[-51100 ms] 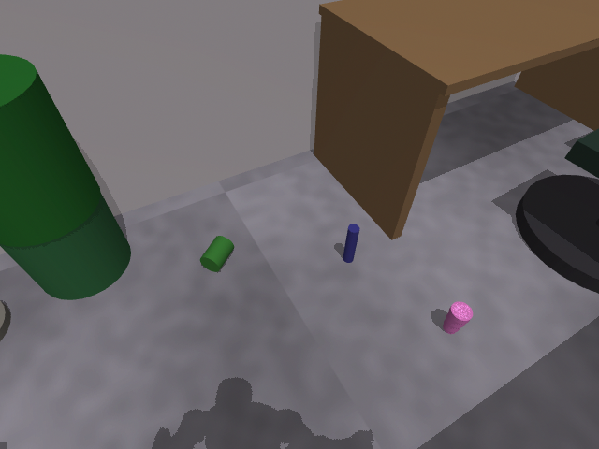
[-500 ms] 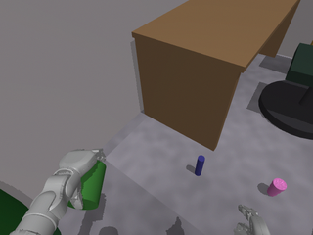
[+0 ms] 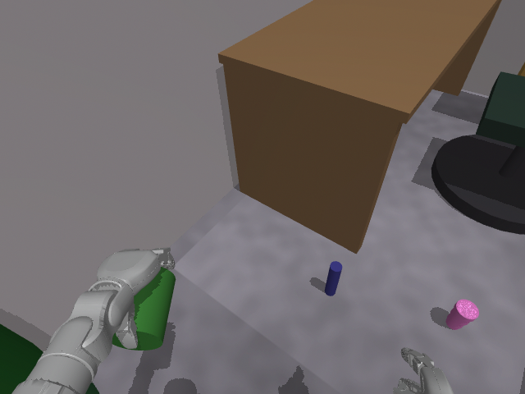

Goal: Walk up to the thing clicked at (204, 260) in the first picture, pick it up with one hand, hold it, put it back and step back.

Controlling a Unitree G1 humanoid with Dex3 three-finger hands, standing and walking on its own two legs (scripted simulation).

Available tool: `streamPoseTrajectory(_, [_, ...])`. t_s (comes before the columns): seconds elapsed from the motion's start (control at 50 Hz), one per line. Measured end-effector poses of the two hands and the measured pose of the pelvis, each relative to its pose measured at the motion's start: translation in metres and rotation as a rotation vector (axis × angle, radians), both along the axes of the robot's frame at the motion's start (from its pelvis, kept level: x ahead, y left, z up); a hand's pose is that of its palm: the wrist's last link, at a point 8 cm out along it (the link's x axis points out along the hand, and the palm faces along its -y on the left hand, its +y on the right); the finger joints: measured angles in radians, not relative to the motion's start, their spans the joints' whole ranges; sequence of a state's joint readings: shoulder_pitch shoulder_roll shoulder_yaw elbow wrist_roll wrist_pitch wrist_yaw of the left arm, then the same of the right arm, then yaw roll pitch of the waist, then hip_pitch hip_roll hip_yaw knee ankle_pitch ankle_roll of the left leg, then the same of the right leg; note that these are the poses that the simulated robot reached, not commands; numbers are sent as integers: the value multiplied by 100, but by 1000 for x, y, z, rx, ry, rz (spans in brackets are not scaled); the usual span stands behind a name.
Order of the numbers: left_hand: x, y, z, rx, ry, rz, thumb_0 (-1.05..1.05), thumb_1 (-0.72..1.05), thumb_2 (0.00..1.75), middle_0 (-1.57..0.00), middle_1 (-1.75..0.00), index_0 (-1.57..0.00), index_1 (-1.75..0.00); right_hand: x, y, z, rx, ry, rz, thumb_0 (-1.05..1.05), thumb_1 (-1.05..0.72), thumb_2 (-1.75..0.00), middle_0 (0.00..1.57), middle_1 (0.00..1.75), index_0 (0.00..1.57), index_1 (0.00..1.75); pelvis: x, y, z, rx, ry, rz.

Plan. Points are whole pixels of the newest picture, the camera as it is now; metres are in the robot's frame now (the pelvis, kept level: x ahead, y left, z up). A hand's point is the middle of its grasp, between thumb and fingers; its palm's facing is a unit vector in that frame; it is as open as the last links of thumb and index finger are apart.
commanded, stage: crouch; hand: left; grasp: from above
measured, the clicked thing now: (144, 306) +0.29 +0.23 -0.07
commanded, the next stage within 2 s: none
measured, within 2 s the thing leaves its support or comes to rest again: neither
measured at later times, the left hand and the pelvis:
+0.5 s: hand (152, 317) +0.30 +0.23 -0.12, palm faces -0.45 +0.01 -0.89, open 14.2 cm; pelvis -0.02 +0.00 -0.04, yaw +1 degrees
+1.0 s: hand (178, 330) +0.36 +0.25 -0.37, palm faces -0.46 +0.02 -0.89, open 14.1 cm; pelvis -0.06 +0.02 -0.24, yaw -1 degrees
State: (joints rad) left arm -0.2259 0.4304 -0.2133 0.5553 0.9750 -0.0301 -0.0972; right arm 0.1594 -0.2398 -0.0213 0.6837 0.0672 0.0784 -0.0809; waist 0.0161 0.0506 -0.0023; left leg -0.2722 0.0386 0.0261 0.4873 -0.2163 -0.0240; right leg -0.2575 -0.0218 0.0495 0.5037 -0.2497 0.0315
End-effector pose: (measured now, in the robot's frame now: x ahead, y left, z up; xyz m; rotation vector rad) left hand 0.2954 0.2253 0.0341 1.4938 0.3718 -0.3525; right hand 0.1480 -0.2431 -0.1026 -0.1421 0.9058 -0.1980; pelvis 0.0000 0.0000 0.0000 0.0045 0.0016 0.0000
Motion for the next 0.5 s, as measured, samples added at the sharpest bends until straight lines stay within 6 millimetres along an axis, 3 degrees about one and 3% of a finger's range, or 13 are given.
streamPoseTrajectory(0.16, [1,-2,-1,-5,-7,1,2,-56,68,-36,-72,-39,-71,-2,-3,-1,-3,10,-5,1,-90,-90,20,30,20,30,1,-1,0,0,1,1])
streamPoseTrajectory(0.26, [-1,-1,-13,-2,9,3,2,-60,71,-36,-78,-39,-75,-3,-4,-1,-7,17,-4,1,-89,-90,20,30,20,30,0,-2,-1,1,10,4])
streamPoseTrajectory(0.4, [-2,3,-57,13,36,-15,2,-61,72,-36,-81,-38,-78,-16,-10,-12,-40,77,8,1,-89,-90,20,30,20,30,-7,-3,-12,-2,76,18])
streamPoseTrajectory(0.5, [7,5,-101,50,6,-39,2,-61,73,-34,-83,-36,-80,-39,-20,-39,-81,150,9,1,-90,-90,20,30,20,30,-16,-1,-38,-15,178,24])
